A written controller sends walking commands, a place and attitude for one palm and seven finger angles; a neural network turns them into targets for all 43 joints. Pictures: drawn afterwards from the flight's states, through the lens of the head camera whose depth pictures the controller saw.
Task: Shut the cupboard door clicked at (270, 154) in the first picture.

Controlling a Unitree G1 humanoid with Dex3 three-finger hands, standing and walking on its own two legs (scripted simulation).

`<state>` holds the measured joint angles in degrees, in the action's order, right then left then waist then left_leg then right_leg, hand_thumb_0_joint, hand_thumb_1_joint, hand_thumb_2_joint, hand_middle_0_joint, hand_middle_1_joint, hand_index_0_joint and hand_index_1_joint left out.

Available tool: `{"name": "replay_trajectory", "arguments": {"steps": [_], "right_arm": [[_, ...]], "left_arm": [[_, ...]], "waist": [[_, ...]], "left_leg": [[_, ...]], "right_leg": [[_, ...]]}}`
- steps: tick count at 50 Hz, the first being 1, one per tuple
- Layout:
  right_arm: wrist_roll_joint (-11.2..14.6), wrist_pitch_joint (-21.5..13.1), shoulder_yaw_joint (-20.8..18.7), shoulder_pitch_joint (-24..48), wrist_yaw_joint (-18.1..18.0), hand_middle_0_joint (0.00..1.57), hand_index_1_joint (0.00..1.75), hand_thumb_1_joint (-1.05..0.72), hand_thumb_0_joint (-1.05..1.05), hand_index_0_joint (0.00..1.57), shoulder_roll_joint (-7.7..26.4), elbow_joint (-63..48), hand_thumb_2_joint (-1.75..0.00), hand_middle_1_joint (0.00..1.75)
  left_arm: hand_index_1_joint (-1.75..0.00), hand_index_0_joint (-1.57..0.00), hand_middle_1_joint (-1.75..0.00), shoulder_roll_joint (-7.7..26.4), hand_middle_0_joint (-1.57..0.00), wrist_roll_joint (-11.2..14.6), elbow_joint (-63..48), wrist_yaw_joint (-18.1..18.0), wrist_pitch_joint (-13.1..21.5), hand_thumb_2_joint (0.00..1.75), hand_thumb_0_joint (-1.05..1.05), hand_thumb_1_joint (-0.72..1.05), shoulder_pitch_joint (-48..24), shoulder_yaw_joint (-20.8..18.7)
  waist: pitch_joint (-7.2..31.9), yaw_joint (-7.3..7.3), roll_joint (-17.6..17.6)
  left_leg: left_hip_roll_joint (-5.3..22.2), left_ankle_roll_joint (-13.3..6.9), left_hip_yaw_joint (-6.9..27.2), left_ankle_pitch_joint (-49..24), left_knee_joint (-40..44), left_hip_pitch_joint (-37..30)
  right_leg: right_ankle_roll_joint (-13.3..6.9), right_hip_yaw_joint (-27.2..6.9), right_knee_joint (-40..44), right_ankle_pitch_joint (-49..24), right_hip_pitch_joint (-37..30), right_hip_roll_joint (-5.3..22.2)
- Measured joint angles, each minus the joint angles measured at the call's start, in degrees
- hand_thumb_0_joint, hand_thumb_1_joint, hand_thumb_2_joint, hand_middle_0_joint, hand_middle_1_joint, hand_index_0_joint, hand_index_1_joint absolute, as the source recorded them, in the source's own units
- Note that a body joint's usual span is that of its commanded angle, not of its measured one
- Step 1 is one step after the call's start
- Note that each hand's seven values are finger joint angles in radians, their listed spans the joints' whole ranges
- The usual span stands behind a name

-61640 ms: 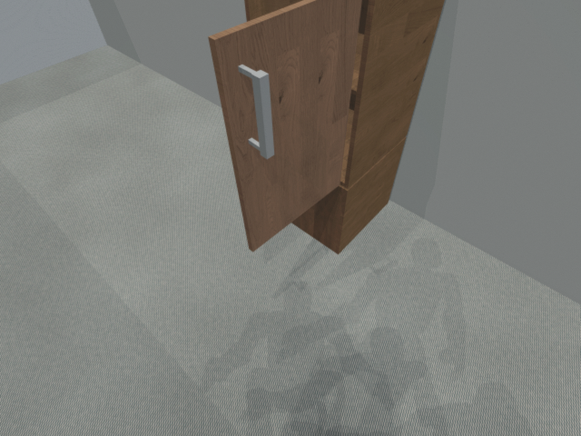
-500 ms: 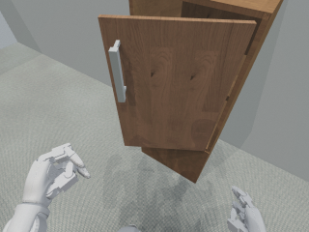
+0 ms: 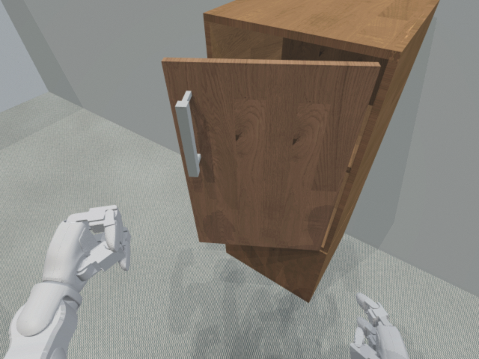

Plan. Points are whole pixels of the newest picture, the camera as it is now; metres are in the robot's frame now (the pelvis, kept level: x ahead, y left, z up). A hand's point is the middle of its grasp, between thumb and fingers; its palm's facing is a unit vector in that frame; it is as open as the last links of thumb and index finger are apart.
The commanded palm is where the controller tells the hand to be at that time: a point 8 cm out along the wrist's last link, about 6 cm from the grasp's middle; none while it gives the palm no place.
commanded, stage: raise the hand and make a fist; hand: left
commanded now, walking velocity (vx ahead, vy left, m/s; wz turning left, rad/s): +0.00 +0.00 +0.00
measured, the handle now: (191, 136) +0.51 +0.15 +0.12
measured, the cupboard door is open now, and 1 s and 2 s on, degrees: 29 29 29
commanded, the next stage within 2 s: bring the fist close to the handle in 0.32 s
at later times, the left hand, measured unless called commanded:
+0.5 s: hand (135, 246) +0.24 +0.18 +0.12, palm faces +0.03 -1.00 -0.06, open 3.1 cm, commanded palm +0.22 +0.22 +0.13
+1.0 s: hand (168, 198) +0.33 +0.15 +0.13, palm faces +0.01 -1.00 -0.03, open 3.1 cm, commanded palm +0.31 +0.19 +0.13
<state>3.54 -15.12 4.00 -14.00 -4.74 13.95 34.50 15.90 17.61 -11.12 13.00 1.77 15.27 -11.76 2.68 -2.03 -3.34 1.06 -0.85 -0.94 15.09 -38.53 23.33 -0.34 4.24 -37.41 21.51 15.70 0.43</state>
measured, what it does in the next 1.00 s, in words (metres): stands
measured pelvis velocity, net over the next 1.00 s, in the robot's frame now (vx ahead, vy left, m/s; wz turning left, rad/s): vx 0.01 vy -0.01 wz -0.03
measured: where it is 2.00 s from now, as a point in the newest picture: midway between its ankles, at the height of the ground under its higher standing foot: outside the picture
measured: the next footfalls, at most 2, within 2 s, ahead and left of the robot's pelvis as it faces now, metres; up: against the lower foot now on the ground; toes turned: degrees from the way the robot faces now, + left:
none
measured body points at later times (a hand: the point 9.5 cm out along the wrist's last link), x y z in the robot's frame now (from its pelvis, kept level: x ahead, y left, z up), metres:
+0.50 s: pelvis +0.01 -0.01 +0.00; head -0.01 -0.04 +0.45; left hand +0.23 +0.23 +0.13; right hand +0.19 -0.24 -0.07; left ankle +0.06 +0.11 -0.72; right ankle -0.02 -0.11 -0.72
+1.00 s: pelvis +0.01 -0.01 +0.01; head +0.00 -0.03 +0.45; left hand +0.32 +0.20 +0.13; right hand +0.17 -0.25 -0.08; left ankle +0.06 +0.11 -0.72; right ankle -0.02 -0.11 -0.72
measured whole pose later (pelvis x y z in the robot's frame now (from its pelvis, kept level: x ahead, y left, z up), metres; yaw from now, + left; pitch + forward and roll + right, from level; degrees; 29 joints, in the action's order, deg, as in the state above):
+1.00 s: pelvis +0.01 -0.01 +0.01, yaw -1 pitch +0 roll +0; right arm 3.1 -11.4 2.7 -13.3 -3.5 14.0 36.9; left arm 12.8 13.0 6.7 7.2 1.3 -4.5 -8.8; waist 2.0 -0.5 -2.6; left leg 1.3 -0.1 -2.5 14.4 -34.9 20.8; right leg -1.0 2.6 -35.8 21.4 14.8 0.2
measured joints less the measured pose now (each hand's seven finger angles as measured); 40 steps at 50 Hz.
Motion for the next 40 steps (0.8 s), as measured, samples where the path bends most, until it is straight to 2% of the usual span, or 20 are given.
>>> {"name": "replay_trajectory", "arguments": {"steps": [6,15,24,32,40], "right_arm": [[-0.07,-0.25,-0.5,-0.15,0.04,0.2,0.3,-0.9,0.01,0.2,0.28,0.13,-0.9,0.3],[-0.36,-0.58,-1.05,-0.03,0.39,0.2,0.3,-0.9,0.01,0.2,0.39,0.67,-0.9,0.3],[-0.27,-0.27,-0.99,0.33,0.12,0.2,0.3,-0.9,0.01,0.2,0.26,0.78,-0.9,0.3],[-0.21,-0.32,-0.95,1.05,-0.15,0.2,0.3,-0.9,0.01,0.2,0.28,1.98,-0.9,0.3],[-0.34,1.15,-0.78,1.18,0.38,0.2,0.3,-0.9,0.01,0.2,-0.13,2.19,-0.9,0.3]], "left_arm": [[-1.5,-1.3,-1.49,-0.76,-1.3,-0.36,0.82,-0.4,-0.92,0.9,0.02,0.9,0.49,0.16],[-1.5,-1.3,-1.5,-1.21,-1.31,-0.84,0.8,-0.68,1.39,0.9,0.02,0.9,0.94,0.18],[-1.5,-1.3,-1.5,-1.31,-1.31,-0.63,2.39,-0.11,0.91,0.9,0.02,0.9,0.23,0.25],[-1.5,-1.3,-1.5,-1.83,-1.31,-1.7,6.99,-1.1,1.41,0.9,0.02,0.9,-7.15,1.71],[-1.5,-1.3,-1.5,-2.42,-1.31,-3.21,12.49,-3.26,-0.59,0.9,0.02,0.9,-14.19,3.15]], "waist": [[-0.25,0.34,0.08],[-0.43,0.26,0.12],[-0.26,0.11,-0.23],[-0.91,0.0,-0.12],[-0.71,1.0,0.42]], "left_leg": [[0.21,0.35,-0.25,-0.63,1.68,-1.38],[0.42,0.83,-0.12,-0.47,1.88,-1.96],[0.47,1.02,-0.02,-0.4,1.97,-2.04],[0.24,0.98,0.16,-0.52,1.89,-1.7],[0.21,0.85,-0.84,-0.82,3.12,-2.16]], "right_leg": [[-0.31,-0.27,1.15,-0.45,-0.97,-0.23],[-0.75,-0.18,0.96,-0.04,-1.38,-0.46],[-0.9,-0.12,0.86,0.19,-1.39,-0.53],[-0.9,0.08,0.54,0.28,-1.04,-0.33],[-0.78,-0.92,1.05,-0.02,-0.78,-0.21]]}}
